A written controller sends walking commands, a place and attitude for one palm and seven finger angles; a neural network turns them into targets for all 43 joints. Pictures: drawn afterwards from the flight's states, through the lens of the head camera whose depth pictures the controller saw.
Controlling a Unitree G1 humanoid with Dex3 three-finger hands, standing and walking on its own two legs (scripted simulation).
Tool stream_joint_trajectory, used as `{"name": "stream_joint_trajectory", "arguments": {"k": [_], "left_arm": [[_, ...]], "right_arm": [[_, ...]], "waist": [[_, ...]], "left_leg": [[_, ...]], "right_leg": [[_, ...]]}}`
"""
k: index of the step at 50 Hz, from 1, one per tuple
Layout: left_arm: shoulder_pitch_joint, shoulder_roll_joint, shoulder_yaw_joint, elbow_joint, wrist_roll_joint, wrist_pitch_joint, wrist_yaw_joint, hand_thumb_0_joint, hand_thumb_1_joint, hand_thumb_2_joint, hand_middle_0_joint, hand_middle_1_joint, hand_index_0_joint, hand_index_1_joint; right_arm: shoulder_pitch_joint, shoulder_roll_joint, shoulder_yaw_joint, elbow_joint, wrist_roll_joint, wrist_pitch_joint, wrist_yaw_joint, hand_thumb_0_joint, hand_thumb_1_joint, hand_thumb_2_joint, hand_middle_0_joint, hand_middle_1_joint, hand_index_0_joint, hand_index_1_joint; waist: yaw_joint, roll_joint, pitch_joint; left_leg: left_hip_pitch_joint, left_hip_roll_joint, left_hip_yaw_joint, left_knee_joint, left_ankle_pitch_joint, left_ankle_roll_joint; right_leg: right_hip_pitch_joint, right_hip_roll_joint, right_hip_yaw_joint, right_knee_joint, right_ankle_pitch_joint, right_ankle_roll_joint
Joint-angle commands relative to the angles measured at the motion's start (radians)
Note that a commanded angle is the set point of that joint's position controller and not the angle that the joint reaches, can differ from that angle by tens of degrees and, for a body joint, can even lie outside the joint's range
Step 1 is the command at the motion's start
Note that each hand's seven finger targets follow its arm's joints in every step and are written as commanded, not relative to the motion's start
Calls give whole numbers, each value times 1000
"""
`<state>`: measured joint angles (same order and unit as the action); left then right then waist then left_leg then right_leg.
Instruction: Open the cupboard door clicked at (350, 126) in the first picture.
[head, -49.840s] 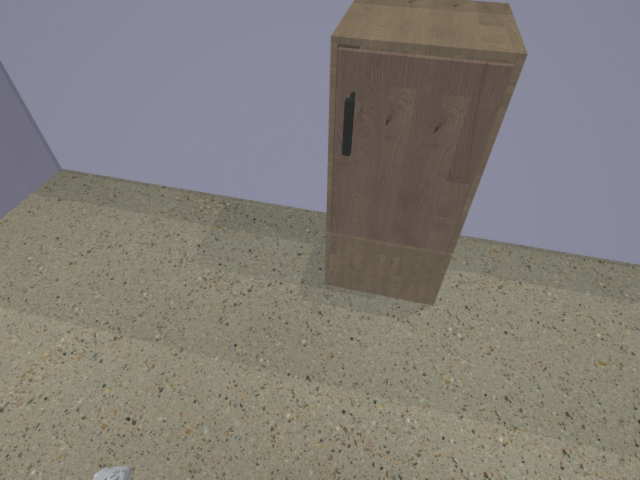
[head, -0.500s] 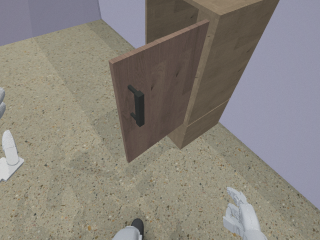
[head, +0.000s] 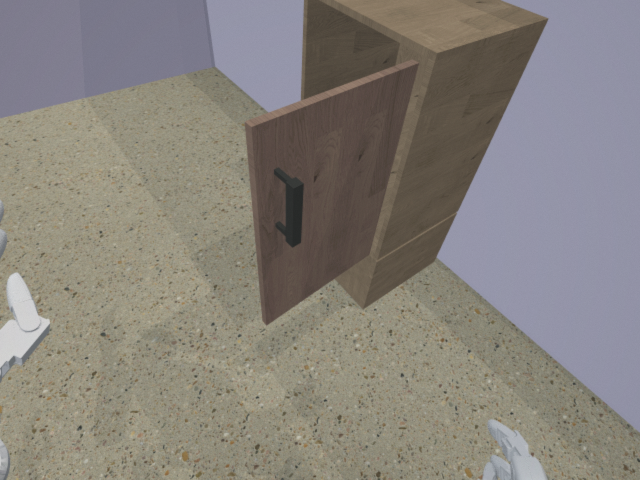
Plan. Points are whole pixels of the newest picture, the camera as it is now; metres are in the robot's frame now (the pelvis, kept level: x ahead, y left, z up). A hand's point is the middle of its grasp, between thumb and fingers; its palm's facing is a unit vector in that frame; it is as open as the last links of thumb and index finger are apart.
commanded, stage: stop stepping back and stand still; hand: left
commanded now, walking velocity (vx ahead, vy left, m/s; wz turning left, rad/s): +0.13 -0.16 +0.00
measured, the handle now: (286, 208) +0.56 +0.10 -0.02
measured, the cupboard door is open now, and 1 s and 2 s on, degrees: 94 94 94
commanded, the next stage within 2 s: let the arm hang, fingers relaxed in 0.60 s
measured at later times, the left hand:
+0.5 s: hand (74, 370) +0.17 +0.22 +0.16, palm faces +0.45 -0.79 -0.42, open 7.4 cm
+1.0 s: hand out of the picture +0.02 +0.16 -0.16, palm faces +0.03 -0.98 -0.18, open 7.3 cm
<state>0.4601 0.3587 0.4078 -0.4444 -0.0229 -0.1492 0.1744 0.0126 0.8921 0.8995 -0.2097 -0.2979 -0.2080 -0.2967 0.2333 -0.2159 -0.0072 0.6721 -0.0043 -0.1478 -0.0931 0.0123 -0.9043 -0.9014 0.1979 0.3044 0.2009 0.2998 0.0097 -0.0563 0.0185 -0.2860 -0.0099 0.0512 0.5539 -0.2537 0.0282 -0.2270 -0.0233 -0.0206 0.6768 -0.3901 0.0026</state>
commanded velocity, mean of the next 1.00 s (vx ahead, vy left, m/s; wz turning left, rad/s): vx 0.04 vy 0.01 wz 0.00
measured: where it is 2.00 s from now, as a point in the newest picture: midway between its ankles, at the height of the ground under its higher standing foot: outside the picture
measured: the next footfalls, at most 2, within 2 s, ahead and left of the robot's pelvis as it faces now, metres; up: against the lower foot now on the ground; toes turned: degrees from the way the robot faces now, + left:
left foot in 0.54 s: +0.04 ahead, +0.11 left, +0.00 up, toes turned +4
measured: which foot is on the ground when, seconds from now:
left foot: down 0.00-0.20, up 0.22-0.52, down 0.54-1.00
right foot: down 0.00-1.00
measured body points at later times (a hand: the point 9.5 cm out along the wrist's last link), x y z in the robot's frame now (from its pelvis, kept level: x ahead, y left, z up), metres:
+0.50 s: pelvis -0.02 -0.03 +0.01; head -0.03 -0.04 +0.46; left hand +0.14 +0.26 +0.18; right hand +0.12 -0.30 -0.09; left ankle +0.00 +0.11 -0.72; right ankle -0.02 -0.08 -0.73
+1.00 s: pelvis -0.05 -0.01 +0.00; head -0.04 +0.00 +0.45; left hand +0.02 +0.22 -0.14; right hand +0.04 -0.25 -0.14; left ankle +0.00 +0.11 -0.73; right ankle -0.02 -0.08 -0.73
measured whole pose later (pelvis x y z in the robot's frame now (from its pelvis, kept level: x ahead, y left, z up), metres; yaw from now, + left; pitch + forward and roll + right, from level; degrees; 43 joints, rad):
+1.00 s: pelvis -0.05 -0.01 +0.00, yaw +2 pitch -2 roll +0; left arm 0.27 0.16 0.00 0.80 0.02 0.06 0.01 0.00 0.92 0.90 -0.20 -0.30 -0.20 -0.29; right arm 0.20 -0.21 0.03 0.91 -0.03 0.03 0.01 0.00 -0.91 -0.90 0.20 0.30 0.20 0.30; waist -0.02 -0.01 0.05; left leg -0.32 0.01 0.02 0.57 -0.22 0.01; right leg -0.28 -0.01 -0.15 0.58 -0.27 -0.06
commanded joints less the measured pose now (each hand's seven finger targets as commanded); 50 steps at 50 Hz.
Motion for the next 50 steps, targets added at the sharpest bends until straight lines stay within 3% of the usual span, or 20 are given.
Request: {"name": "stream_joint_trajectory", "arguments": {"k": [1,4,8,9,10,11,13,17,22,24,27,31,34,35,36,39,43,46,48,50], "left_arm": [[21,248,126,-412,-9,-104,4,0,900,900,-200,-300,-200,-300],[184,255,172,-337,-30,-89,9,0,900,900,-200,-300,-200,-300],[202,247,196,-181,-34,-77,3,0,900,900,-200,-300,-200,-300],[169,242,174,-153,-30,-71,1,0,900,900,-200,-300,-200,-300],[149,259,184,-127,-30,-62,0,0,900,900,-200,-300,-200,-300],[97,254,163,-118,-37,-56,-4,0,900,900,-200,-300,-200,-300],[39,213,128,-84,-29,-79,-11,0,900,900,-200,-300,-200,-300],[-30,200,78,-81,-3,-113,-12,0,900,900,-200,-300,-200,-300],[-40,233,96,-223,3,-121,13,0,900,900,-200,-300,-200,-300],[-5,247,120,-278,-4,-123,22,0,900,900,-200,-300,-200,-300],[23,260,151,-320,-9,-130,25,0,900,900,-200,-300,-200,-300],[85,224,140,-186,-15,-114,9,0,900,900,-200,-300,-200,-300],[86,197,101,-126,-24,-103,-2,0,900,900,-200,-300,-200,-300],[-25,87,-288,573,68,38,-147,0,900,900,-200,-300,-200,-300],[-35,56,-274,600,53,108,-177,0,900,900,-200,-300,-200,-300],[-106,25,-297,684,53,130,-183,0,900,900,-200,-300,-200,-300],[-226,54,-321,899,58,137,-172,0,900,900,-200,-300,-200,-300],[-266,11,-355,1051,48,157,-159,0,900,900,-200,-300,-200,-300],[-233,3,-363,1143,44,162,-154,0,900,900,-200,-300,-200,-300],[-179,-12,-363,1243,40,157,-153,0,900,900,-200,-300,-200,-300]], "right_arm": [[-64,-108,-33,-173,-12,-98,27,0,-900,-900,200,300,200,300],[-81,-102,-23,-187,-3,-81,33,0,-900,-900,200,300,200,300],[-111,-104,-20,-192,-4,-15,22,0,-900,-900,200,300,200,300],[-123,-99,-23,-201,-5,5,20,0,-900,-900,200,300,200,300],[-116,-92,-28,-201,-3,21,19,0,-900,-900,200,300,200,300],[-128,-97,-31,-194,5,23,19,0,-900,-900,200,300,200,300],[-99,-111,-35,-160,4,18,25,0,-900,-900,200,300,200,300],[-122,-95,-18,-152,6,-2,10,0,-900,-900,200,300,200,300],[-114,-104,-28,-168,-2,-37,-2,0,-900,-900,200,300,200,300],[-99,-110,-37,-178,-3,-36,-1,0,-900,-900,200,300,200,300],[-103,-137,-49,-200,4,-28,1,0,-900,-900,200,300,200,300],[-84,-115,-40,-188,14,-17,8,0,-900,-900,200,300,200,300],[-91,-117,-41,-187,17,-20,15,0,-900,-900,200,300,200,300],[-157,-285,-77,27,13,-45,103,0,-900,-900,200,300,200,300],[-84,-246,-79,24,15,20,101,0,-900,-900,200,300,200,300],[-96,-219,-45,22,-4,70,94,0,-900,-900,200,300,200,300],[-85,-182,-24,74,-16,122,96,0,-900,-900,200,300,200,300],[-51,-125,-2,143,-28,156,97,0,-900,-900,200,300,200,300],[-60,-128,5,170,-32,161,95,0,-900,-900,200,300,200,300],[-61,-111,6,208,-31,157,87,0,-900,-900,200,300,200,300]], "waist": [[-13,245,-149],[-20,255,-153],[-22,206,-72],[-29,95,-28],[-25,-79,-20],[-5,-175,12],[-40,-101,-12],[-26,-27,-36],[11,-31,-46],[5,54,-68],[14,221,-94],[-13,158,-96],[-15,65,-81],[-49,78,-48],[-32,69,-110],[-4,-5,-83],[-25,-196,-55],[-40,-11,-10],[-19,168,20],[3,248,-1]], "left_leg": [[201,259,-312,-256,436,64],[171,231,-215,-231,378,65],[-144,175,-108,-218,-183,28],[-230,109,-74,-79,-270,2],[-273,33,-31,148,-234,-23],[-298,19,-44,373,-236,-28],[-304,34,-76,498,-133,-29],[-176,48,-11,299,-32,-30],[-14,20,42,3,0,3],[78,33,2,-118,67,7],[138,161,-145,-159,245,40],[65,102,-50,-98,290,-7],[67,86,-44,-85,212,-16],[-20,128,-92,35,331,-2],[19,141,-110,-10,353,-1],[-108,170,-185,-67,251,51],[-9,72,-118,7,98,14],[42,72,-103,-28,74,3],[-34,108,-169,-154,27,15],[-99,110,-183,-211,-53,19]], "right_leg": [[-114,25,9,118,-87,7],[-61,35,-50,-33,3,11],[169,18,-47,-250,34,-24],[153,-59,116,-343,-50,-76],[84,-215,378,-488,-233,-148],[-17,-332,526,-571,-307,-186],[-4,-291,386,-516,-105,-123],[18,-223,143,-426,271,-110],[59,-207,134,-425,239,-70],[59,-181,123,-375,228,-49],[24,-69,72,-264,232,4],[98,-69,83,-283,440,-12],[68,-86,101,-331,399,-10],[-24,-148,16,-177,507,-48],[-28,-122,51,-186,445,-57],[-13,-69,7,-150,212,-44],[-100,-156,76,-297,90,-96],[-162,-149,64,-320,-38,-92],[-89,-93,34,-282,-30,-60],[30,-79,35,-278,41,-56]]}}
